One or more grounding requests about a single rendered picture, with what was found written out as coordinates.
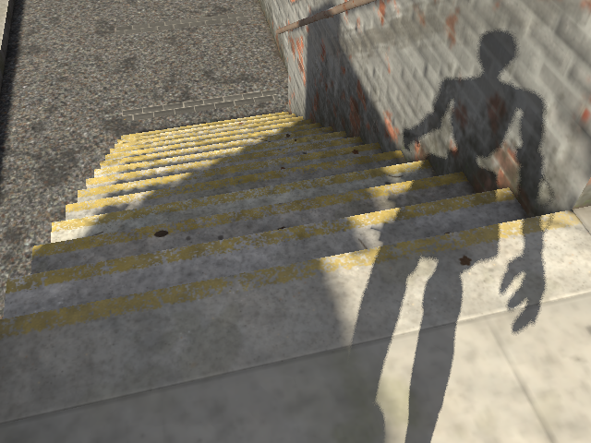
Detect stairs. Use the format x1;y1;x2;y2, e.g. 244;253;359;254
3;112;529;319

